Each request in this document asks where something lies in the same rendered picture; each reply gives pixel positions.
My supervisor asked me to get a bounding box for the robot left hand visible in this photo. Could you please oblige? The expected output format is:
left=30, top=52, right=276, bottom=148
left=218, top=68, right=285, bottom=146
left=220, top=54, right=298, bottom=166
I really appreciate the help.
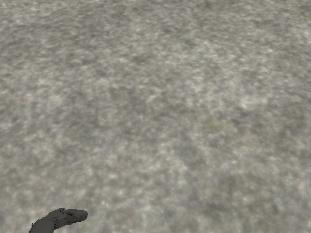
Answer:
left=28, top=208, right=88, bottom=233

